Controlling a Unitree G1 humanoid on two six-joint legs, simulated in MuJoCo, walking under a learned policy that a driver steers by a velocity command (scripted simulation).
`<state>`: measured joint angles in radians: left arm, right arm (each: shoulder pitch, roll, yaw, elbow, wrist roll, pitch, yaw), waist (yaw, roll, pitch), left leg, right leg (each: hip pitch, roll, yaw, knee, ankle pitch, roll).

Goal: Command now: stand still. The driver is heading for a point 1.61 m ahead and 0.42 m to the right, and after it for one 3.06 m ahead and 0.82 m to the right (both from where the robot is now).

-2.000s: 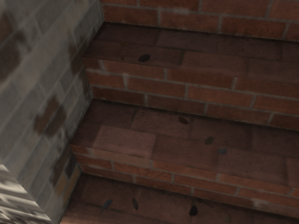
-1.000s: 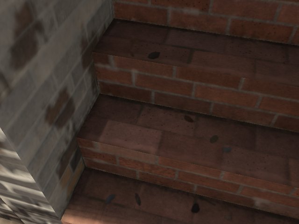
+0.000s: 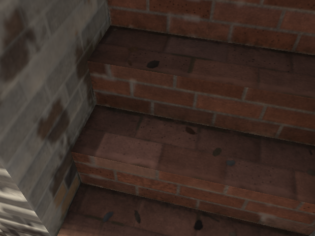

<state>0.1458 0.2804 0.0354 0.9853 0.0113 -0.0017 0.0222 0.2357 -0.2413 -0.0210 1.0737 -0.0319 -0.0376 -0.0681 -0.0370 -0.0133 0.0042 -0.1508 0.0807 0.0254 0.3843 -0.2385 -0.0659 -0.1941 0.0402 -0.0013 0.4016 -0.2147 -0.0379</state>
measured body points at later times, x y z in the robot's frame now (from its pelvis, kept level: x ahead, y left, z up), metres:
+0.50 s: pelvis -0.01 +0.01 +0.00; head +0.01 +0.02 +0.45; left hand +0.07 +0.28 -0.14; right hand +0.03 -0.25 -0.15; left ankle -0.02 +0.16 -0.74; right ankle +0.00 -0.10 -0.74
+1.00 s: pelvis +0.02 -0.03 -0.01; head +0.02 -0.04 +0.44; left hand +0.08 +0.27 -0.14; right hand +0.07 -0.32 -0.15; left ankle -0.02 +0.16 -0.74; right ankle +0.00 -0.13 -0.74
